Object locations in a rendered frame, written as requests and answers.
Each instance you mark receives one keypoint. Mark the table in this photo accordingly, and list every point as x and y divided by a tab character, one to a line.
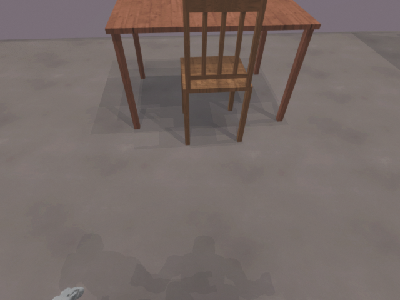
166	16

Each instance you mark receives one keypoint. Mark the robot left hand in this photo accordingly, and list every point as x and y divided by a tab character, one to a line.
70	294

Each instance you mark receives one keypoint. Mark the chair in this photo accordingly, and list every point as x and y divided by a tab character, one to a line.
211	74

